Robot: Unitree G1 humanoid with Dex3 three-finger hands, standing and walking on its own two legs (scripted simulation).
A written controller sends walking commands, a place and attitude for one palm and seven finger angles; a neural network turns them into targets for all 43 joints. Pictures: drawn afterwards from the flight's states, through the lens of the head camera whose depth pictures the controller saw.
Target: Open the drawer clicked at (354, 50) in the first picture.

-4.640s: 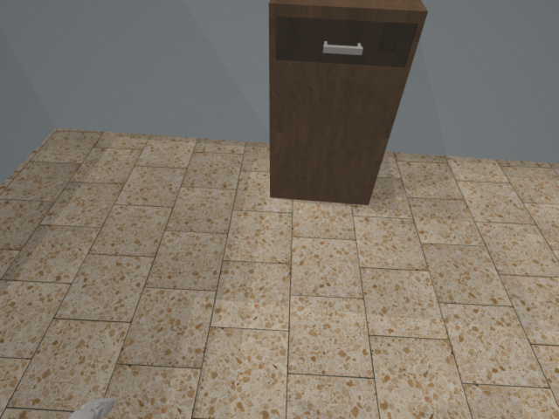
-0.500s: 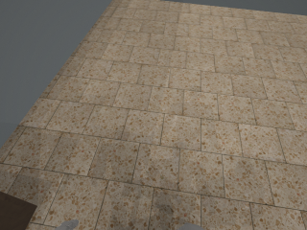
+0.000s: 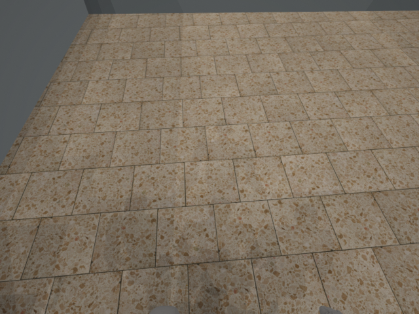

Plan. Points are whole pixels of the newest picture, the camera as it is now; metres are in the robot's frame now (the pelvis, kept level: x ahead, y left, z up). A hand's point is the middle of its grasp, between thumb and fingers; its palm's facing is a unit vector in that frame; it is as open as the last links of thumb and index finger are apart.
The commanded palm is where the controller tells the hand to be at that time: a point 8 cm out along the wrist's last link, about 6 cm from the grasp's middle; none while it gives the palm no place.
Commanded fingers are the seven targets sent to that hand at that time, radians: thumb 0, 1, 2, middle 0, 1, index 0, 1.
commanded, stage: walk to a spot facing it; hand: left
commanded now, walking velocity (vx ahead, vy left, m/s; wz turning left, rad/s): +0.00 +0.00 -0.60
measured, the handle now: out of the picture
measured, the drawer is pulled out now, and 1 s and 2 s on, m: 0.00 0.00 0.00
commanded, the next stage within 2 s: turn to face it in 0.82 s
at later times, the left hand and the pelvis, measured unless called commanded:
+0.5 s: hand out of the picture +0.13 +0.18 -0.16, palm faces -0.32 -0.92 -0.24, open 7.4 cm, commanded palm none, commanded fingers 0.00 0.90 0.90 -0.20 -0.30 -0.20 -0.30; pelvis -0.01 +0.01 +0.00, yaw -20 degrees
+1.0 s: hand (170, 304) +0.17 +0.11 -0.20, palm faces -0.40 -0.91 -0.15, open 7.4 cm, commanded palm none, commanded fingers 0.00 0.90 0.90 -0.20 -0.30 -0.20 -0.30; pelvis +0.14 -0.06 -0.02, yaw -27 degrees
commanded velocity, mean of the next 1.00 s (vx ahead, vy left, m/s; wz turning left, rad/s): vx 0.18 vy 0.00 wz -0.29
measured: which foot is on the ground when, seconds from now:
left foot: up 0.00-0.06, down 0.08-0.54, up 0.56-0.98, down 1.00-1.00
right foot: down 0.00-0.08, up 0.10-0.52, down 0.54-1.00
